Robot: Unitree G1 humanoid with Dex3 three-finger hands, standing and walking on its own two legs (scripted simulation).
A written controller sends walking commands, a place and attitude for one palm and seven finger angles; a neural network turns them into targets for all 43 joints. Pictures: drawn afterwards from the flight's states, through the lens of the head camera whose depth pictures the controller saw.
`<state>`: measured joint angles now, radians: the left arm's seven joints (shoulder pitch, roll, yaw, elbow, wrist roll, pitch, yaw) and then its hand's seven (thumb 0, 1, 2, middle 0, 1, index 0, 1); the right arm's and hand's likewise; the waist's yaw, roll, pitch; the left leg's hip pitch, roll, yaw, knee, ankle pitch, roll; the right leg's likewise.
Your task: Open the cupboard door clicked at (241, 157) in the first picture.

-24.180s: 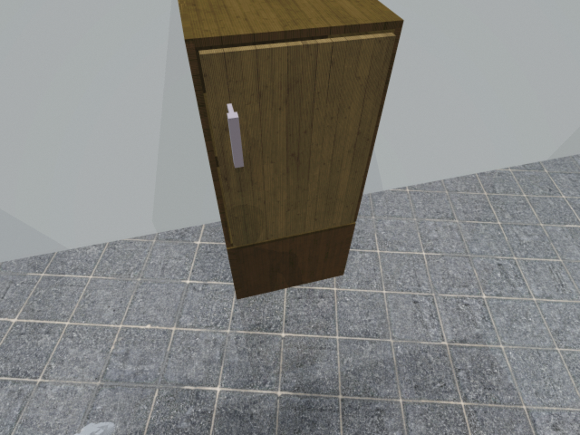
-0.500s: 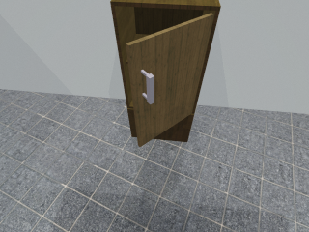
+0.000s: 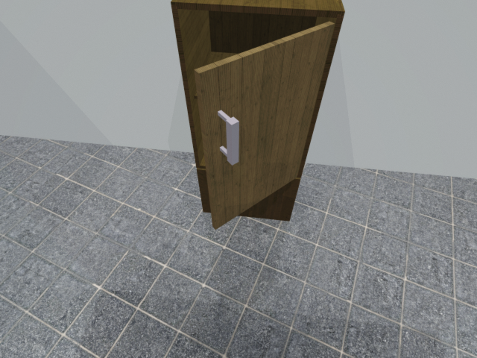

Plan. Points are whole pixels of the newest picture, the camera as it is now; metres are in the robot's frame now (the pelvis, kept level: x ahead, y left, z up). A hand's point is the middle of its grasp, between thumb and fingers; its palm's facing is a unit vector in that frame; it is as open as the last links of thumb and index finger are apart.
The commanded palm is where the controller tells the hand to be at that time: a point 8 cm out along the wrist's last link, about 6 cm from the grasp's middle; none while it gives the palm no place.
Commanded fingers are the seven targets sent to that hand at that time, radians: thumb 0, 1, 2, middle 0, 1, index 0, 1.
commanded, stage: walk to a spot facing it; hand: left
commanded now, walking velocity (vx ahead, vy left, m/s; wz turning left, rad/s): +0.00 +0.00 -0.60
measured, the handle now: (227, 137) +0.58 +0.06 +0.01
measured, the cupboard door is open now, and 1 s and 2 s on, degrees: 44 44 44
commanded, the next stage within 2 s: none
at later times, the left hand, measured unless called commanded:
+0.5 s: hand out of the picture +0.08 +0.17 -0.17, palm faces -0.13 -0.94 -0.30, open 7.4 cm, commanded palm none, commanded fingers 0.00 0.90 0.90 -0.20 -0.30 -0.20 -0.30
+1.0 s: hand (168, 345) +0.18 +0.15 -0.17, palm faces -0.42 -0.88 -0.24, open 7.4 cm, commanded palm none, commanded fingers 0.00 0.90 0.90 -0.20 -0.30 -0.20 -0.30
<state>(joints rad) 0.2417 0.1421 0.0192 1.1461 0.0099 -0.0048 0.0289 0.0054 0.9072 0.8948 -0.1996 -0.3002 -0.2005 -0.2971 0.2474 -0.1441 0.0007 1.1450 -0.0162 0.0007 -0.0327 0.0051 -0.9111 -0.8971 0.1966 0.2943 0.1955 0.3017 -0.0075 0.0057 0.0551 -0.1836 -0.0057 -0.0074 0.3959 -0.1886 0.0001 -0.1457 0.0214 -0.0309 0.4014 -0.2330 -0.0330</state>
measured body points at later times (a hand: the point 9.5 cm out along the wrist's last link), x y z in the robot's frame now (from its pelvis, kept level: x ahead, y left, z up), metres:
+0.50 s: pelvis -0.01 -0.03 -0.01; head +0.03 -0.06 +0.43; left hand +0.09 +0.22 -0.14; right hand +0.01 -0.29 -0.17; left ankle -0.01 +0.12 -0.68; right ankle -0.03 -0.10 -0.74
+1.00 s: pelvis +0.00 -0.01 -0.01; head +0.05 -0.02 +0.44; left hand +0.20 +0.20 -0.15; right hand -0.04 -0.27 -0.14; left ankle +0.06 +0.13 -0.74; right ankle -0.05 -0.11 -0.69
